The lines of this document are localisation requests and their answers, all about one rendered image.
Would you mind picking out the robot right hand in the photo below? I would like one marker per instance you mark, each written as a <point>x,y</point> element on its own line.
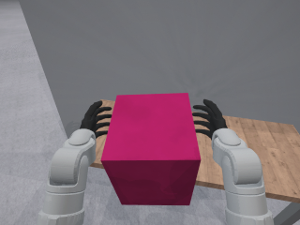
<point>213,116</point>

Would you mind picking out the table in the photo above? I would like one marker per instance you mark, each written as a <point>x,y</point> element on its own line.
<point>276,144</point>

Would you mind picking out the robot left forearm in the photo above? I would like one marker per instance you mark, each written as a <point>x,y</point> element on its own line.
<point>67,178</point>

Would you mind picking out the robot right forearm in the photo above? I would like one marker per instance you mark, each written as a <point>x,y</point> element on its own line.
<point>242,173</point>

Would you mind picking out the robot left hand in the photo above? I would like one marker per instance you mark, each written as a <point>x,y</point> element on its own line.
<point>91,119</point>

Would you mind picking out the carton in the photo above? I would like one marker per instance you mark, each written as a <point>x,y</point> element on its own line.
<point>151,153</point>

